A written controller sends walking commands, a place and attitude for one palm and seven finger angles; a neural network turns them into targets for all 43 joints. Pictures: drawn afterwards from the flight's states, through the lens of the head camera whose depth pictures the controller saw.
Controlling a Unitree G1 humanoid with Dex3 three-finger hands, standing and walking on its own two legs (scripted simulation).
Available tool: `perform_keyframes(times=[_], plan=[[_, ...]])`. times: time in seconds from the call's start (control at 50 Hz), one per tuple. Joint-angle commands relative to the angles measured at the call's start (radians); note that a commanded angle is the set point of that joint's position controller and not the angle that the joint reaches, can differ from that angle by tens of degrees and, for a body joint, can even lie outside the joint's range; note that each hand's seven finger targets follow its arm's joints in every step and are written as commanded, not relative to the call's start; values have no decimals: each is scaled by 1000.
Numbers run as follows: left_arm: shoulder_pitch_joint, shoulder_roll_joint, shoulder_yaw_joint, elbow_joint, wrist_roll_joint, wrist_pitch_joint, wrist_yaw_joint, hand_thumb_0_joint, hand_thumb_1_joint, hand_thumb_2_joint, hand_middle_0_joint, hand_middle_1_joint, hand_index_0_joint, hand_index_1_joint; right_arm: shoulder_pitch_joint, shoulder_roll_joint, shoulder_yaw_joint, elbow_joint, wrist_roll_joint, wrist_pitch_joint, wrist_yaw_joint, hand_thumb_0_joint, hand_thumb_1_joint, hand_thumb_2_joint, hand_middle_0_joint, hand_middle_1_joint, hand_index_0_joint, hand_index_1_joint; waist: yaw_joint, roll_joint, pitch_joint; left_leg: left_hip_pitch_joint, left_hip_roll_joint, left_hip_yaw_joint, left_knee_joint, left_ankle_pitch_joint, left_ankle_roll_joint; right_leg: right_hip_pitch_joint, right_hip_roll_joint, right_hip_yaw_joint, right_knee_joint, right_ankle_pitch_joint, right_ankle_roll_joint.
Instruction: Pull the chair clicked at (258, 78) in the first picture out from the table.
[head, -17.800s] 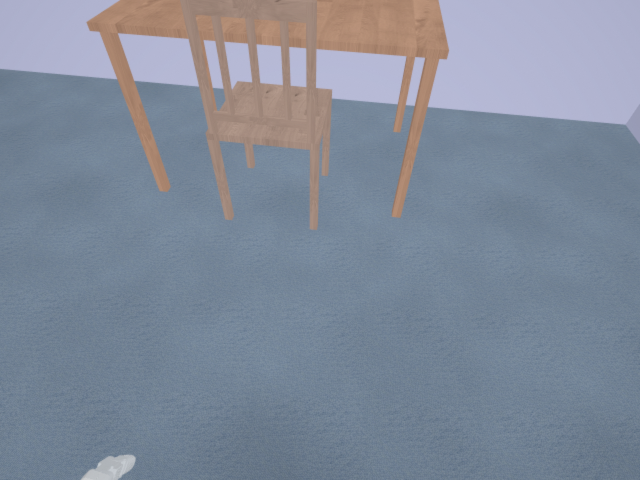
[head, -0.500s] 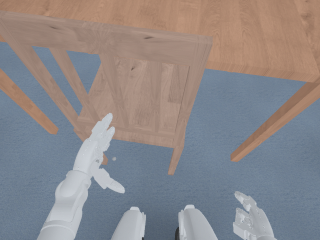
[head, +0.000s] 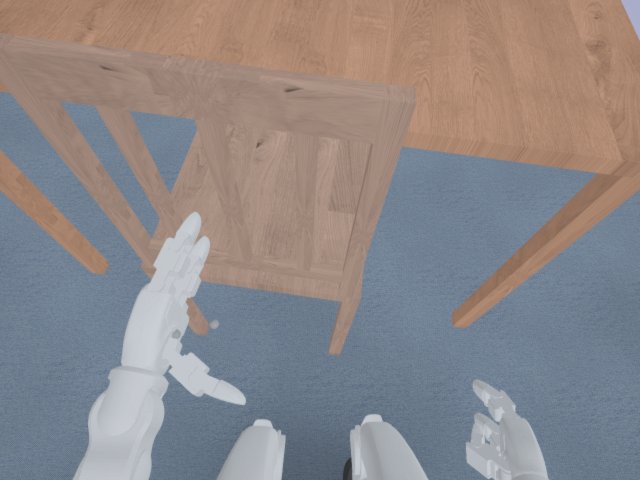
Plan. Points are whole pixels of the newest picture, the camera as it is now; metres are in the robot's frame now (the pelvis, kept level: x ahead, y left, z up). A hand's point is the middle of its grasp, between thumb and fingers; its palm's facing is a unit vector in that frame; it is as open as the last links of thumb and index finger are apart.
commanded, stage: aim the fingers beside a spindle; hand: left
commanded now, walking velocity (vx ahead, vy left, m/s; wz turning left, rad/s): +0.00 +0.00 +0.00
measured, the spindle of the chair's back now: (231, 204) +0.46 +0.13 +0.02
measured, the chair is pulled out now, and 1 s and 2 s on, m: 0.00 0.00 0.00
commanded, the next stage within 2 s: push the fingers through the gap in 0.04 s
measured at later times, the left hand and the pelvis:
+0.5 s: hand (209, 280) +0.35 +0.14 +0.02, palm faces -0.09 -0.99 -0.07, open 16.9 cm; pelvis -0.01 +0.00 -0.02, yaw +0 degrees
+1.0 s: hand (230, 260) +0.37 +0.12 +0.02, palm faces -0.12 -0.99 -0.02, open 17.0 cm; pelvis -0.01 +0.00 -0.01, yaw +0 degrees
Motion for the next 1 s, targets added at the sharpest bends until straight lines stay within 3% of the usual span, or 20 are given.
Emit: perform_keyframes(times=[0.0,0.04,0.08,0.12,0.16,0.2,0.22,0.28,0.34,0.38,0.44,0.48,0.5,0.58,0.66,0.74,0.8,0.86,0.9,0.98], plan=[[-223,93,146,61,9,-96,66,0,-500,300,-60,-80,-60,-80,-1,-131,-36,-55,-7,-31,14,0,-900,-900,200,300,200,300,-38,43,-243,106,20,7,-122,297,4,145,-13,-37,-119,213,-21],[-151,-18,15,286,13,0,-37,0,-500,300,-60,-80,-60,-80,8,-165,-39,-72,12,-14,32,0,-900,-900,200,300,200,300,-51,-27,-149,23,15,14,-136,150,8,104,-11,-36,-159,88,-23],[-170,-117,-116,297,-7,88,-151,0,-500,300,-60,-80,-60,-80,4,-184,-43,-124,46,-9,33,0,-900,-900,200,300,200,300,-50,-49,-179,75,10,13,-173,140,20,159,-19,-28,-199,83,-31],[-161,-115,-146,270,-33,129,-213,0,-500,300,-60,-80,-60,-80,14,-196,-51,-147,53,-5,27,0,-900,-900,200,300,200,300,-42,-41,-259,110,11,12,-169,181,26,204,-28,-31,-196,140,-30],[-392,34,-30,42,-44,76,-187,0,-500,300,-60,-80,-60,-80,9,-188,-59,-153,30,-10,6,0,-900,-900,200,300,200,300,-45,-17,-389,133,12,4,-132,247,31,211,-35,-19,-157,211,-22],[-531,224,176,-215,-57,-41,-88,0,-500,300,-60,-80,-60,-80,4,-173,-59,-142,5,-31,-13,0,-900,-900,200,300,200,300,12,83,-529,217,14,4,-124,360,20,251,-31,-6,-113,278,-29],[-482,221,206,-262,-56,-95,-32,0,-500,300,-60,-80,-60,-80,20,-147,-52,-126,-5,-47,-15,0,-900,-900,200,300,200,300,30,117,-553,277,14,4,-131,450,7,246,-28,-15,-94,327,-35],[-426,273,257,-243,-14,-114,70,0,-500,300,-60,-80,-60,-80,29,-133,-41,-97,-10,-44,-5,0,-900,-900,200,300,200,300,30,145,-524,269,15,1,-126,518,-7,239,-25,-19,-68,373,-38],[-373,101,158,31,26,-143,113,0,-500,300,-60,-80,-60,-80,-5,-125,-40,-51,-27,-34,23,0,-900,-900,200,300,200,300,-14,71,-356,113,18,3,-73,387,-5,117,-22,-33,-45,273,-26],[-311,13,70,253,50,-80,55,0,-500,300,-60,-80,-60,-80,16,-149,-46,-46,-19,-14,45,0,-900,-900,200,300,200,300,-43,-7,-277,36,16,9,-79,271,6,99,-17,-37,-77,192,-26],[-356,-54,-82,274,40,45,-76,0,-500,300,-60,-80,-60,-80,23,-184,-53,-107,18,18,48,0,-900,-900,200,300,200,300,-49,23,-299,77,17,15,-136,197,13,137,-20,-28,-136,141,-35],[-443,-14,-62,205,8,89,-123,0,-500,300,-60,-80,-60,-80,25,-191,-55,-127,29,28,31,0,-900,-900,200,300,200,300,-54,3,-358,109,17,12,-142,218,23,188,-23,-20,-155,167,-31],[-512,59,5,123,-5,84,-121,0,-500,300,-60,-80,-60,-80,28,-193,-59,-128,26,30,20,0,-900,-900,200,300,200,300,-44,5,-433,129,15,12,-135,248,26,223,-27,-13,-152,201,-26],[-648,226,223,-132,-52,-55,4,0,-500,300,-60,-80,-60,-80,36,-162,-49,-91,-2,-6,-14,0,-900,-900,200,300,200,300,-3,57,-564,223,18,5,-118,428,15,275,-24,-11,-105,345,-23],[-622,87,104,134,28,-102,46,0,-500,300,-60,-80,-60,-80,44,-148,-44,-21,-19,-14,14,0,-900,-900,200,300,200,300,-59,31,-385,122,21,4,-79,344,12,132,-23,-28,-83,257,-17],[-540,37,54,382,58,-9,-15,0,-500,300,-60,-80,-60,-80,56,-176,-53,-43,-3,25,34,0,-900,-900,200,300,200,300,-47,11,-297,51,13,20,-116,223,11,126,-21,-28,-120,164,-30],[-603,76,88,328,29,42,-48,0,-500,300,-60,-80,-60,-80,62,-182,-56,-76,6,47,33,0,-900,-900,200,300,200,300,-30,34,-391,97,10,27,-132,278,16,205,-23,-18,-132,225,-32],[-724,164,173,101,-9,-8,-25,0,-500,300,-60,-80,-60,-80,54,-166,-56,-95,2,42,18,0,-900,-900,200,300,200,300,-10,76,-553,184,12,28,-127,396,15,299,-26,-2,-117,347,-26],[-760,190,202,33,-13,-64,13,0,-500,300,-60,-80,-60,-80,56,-154,-52,-79,-7,30,11,0,-900,-900,200,300,200,300,-15,102,-588,221,16,20,-120,447,11,297,-23,0,-103,388,-23],[-771,119,140,247,33,-100,38,0,-500,300,-60,-80,-60,-80,76,-158,-50,-9,-19,19,20,0,-900,-900,200,300,200,300,-76,27,-420,134,24,9,-91,371,14,166,-16,-19,-95,299,-17]])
